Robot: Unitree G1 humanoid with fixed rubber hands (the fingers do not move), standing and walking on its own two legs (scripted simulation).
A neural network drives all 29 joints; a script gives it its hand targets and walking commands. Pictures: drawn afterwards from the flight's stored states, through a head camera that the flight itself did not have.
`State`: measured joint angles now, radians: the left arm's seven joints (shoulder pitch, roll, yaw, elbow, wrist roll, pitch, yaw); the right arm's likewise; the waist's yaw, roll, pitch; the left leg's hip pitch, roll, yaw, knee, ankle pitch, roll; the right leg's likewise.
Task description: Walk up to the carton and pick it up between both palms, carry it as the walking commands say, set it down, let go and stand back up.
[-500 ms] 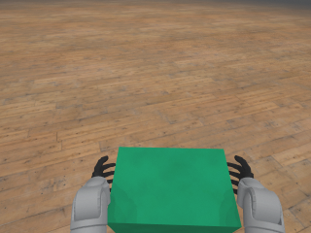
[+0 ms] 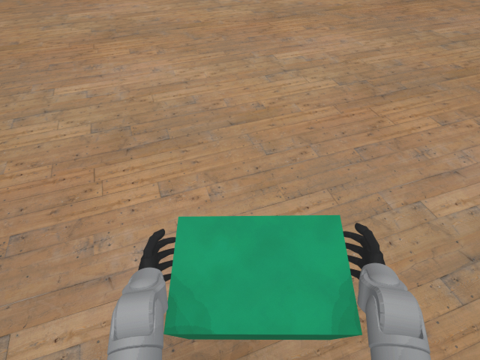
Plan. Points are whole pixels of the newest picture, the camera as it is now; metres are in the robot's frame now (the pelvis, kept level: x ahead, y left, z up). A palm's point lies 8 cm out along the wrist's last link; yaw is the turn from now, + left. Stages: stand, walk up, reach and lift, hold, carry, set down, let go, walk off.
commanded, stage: carry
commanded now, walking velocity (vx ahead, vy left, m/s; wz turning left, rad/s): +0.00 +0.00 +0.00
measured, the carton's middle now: (258, 282) +0.28 +0.00 -0.06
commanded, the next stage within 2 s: none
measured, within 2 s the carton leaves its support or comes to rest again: neither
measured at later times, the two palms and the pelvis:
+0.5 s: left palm (141, 274) +0.25 +0.19 +0.04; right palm (368, 271) +0.25 -0.17 +0.05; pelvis -0.01 +0.01 +0.00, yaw +0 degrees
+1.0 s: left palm (151, 264) +0.27 +0.18 +0.03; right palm (370, 259) +0.27 -0.18 +0.04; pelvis +0.01 +0.00 +0.01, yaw +0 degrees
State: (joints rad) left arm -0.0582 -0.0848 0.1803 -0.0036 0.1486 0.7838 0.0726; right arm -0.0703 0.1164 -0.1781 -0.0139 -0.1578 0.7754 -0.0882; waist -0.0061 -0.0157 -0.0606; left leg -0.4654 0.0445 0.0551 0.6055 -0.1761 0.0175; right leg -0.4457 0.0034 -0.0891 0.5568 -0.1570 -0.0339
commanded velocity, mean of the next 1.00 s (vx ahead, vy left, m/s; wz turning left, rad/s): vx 0.00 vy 0.00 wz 0.00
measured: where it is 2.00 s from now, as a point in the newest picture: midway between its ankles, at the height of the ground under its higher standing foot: outside the picture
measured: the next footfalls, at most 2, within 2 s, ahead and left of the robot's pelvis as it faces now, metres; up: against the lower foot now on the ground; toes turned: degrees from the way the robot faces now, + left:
none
